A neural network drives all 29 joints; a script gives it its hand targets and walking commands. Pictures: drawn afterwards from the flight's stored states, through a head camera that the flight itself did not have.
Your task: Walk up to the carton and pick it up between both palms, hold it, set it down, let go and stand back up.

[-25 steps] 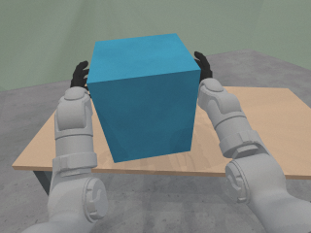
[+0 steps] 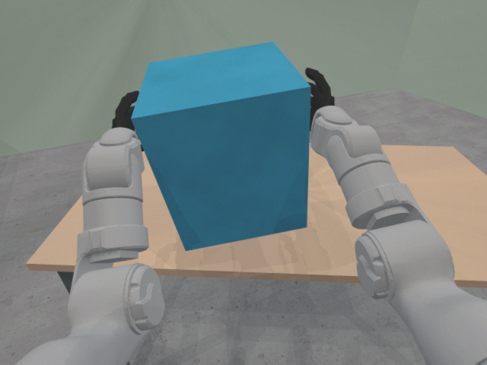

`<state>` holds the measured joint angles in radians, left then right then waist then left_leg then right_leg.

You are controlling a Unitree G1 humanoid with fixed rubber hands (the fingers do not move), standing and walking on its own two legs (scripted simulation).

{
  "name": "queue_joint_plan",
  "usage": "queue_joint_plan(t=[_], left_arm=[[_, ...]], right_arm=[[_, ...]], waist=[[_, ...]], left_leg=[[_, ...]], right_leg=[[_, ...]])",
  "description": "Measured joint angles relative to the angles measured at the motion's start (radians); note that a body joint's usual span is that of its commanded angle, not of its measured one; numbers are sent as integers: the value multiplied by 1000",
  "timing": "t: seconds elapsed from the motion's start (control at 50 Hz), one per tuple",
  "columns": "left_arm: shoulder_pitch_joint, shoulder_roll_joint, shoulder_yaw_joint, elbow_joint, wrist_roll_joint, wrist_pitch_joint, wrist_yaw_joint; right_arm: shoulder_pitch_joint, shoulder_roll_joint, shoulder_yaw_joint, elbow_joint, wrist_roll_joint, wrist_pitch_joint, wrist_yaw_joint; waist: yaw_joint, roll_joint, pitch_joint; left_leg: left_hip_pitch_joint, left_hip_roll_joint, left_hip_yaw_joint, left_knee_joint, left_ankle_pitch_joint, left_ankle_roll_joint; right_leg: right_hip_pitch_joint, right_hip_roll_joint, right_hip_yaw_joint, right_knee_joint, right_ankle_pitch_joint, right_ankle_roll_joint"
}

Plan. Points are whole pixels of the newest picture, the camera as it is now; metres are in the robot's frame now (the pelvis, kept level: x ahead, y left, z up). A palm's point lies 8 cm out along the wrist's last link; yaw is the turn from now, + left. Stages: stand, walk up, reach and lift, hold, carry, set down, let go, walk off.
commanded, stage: reach and lift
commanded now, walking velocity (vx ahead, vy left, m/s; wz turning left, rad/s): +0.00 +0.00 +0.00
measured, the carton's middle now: (229, 146) +0.39 -0.01 +0.24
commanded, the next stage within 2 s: hold in 0.34 s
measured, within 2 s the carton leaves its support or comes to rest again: neither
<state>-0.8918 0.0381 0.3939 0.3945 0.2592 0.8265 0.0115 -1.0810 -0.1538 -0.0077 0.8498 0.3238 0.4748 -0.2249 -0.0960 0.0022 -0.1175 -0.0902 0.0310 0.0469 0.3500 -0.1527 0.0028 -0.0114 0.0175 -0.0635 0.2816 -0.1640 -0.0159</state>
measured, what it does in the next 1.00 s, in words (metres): stands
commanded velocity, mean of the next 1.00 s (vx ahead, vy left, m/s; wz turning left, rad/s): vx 0.00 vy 0.00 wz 0.00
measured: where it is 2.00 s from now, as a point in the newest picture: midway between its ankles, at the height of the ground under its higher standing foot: outside the picture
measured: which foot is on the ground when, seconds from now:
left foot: down 0.00-1.00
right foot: down 0.00-1.00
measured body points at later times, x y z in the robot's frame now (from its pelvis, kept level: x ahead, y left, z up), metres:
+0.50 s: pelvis +0.00 -0.01 +0.00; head -0.09 +0.00 +0.44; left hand +0.39 +0.15 +0.29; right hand +0.39 -0.16 +0.33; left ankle +0.03 +0.11 -0.75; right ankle +0.00 -0.11 -0.75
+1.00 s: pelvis +0.00 -0.01 +0.00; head -0.09 +0.00 +0.44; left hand +0.38 +0.14 +0.30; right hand +0.38 -0.16 +0.34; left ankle +0.03 +0.11 -0.75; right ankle +0.00 -0.11 -0.75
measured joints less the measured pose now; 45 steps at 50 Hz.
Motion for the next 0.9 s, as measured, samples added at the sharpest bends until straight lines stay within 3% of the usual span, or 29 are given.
queue_joint_plan(t=[0.9], left_arm=[[-65,34,2,33,-54,83,0]], right_arm=[[-109,-52,52,5,82,155,-59]], waist=[[11,16,-75]], left_leg=[[-58,-2,-37,4,2,-12]], right_leg=[[-57,18,22,6,-2,-10]])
